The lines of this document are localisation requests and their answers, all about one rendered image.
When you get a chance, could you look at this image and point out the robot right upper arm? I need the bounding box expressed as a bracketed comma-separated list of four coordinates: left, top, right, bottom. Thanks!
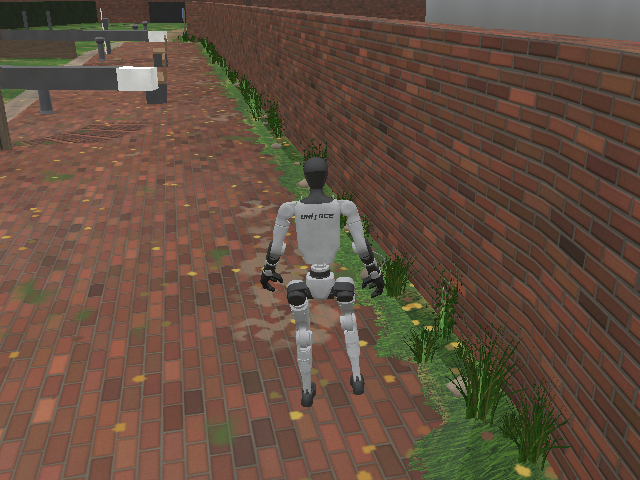
[338, 200, 368, 254]

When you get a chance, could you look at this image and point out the robot left hand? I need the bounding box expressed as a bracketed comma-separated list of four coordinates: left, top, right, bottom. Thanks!
[260, 271, 283, 292]

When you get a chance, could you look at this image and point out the robot left forearm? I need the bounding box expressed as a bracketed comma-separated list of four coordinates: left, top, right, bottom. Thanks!
[263, 240, 281, 276]

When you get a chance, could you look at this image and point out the robot left upper arm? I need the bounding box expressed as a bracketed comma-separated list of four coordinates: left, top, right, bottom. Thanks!
[270, 201, 297, 255]

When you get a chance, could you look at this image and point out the robot right forearm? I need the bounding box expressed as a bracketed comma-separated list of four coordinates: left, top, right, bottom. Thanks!
[359, 238, 381, 279]

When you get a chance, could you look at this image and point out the robot right hand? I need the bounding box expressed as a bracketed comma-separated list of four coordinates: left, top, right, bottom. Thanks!
[362, 274, 385, 298]

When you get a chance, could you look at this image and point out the robot right shin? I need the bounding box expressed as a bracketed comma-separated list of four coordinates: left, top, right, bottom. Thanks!
[344, 313, 361, 382]

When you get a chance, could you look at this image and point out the robot torso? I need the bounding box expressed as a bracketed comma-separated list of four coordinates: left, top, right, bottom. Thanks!
[295, 195, 341, 300]

